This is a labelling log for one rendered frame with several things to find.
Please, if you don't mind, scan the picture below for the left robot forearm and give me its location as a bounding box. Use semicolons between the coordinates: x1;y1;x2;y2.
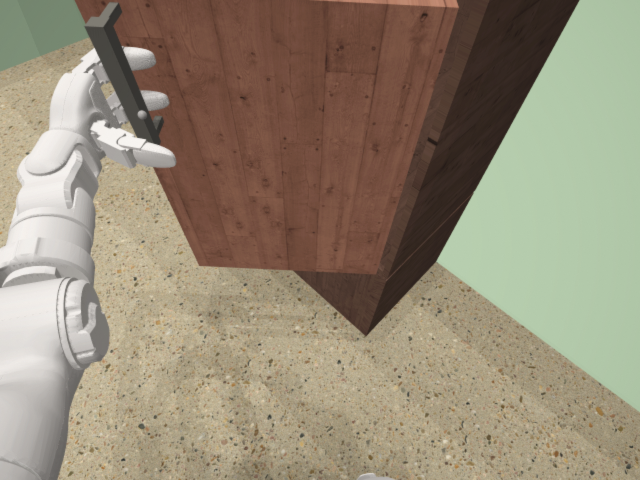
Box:
0;129;102;288

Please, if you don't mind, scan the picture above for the handle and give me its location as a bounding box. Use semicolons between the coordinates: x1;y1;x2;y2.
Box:
84;2;164;145

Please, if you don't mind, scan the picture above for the cupboard door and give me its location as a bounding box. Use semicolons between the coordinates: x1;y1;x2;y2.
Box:
75;0;459;274

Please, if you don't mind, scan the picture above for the robot left hand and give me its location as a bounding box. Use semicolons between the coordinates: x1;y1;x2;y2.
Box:
49;46;176;169

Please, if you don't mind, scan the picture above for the robot left upper arm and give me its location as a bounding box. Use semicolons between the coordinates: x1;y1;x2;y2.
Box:
0;277;110;480

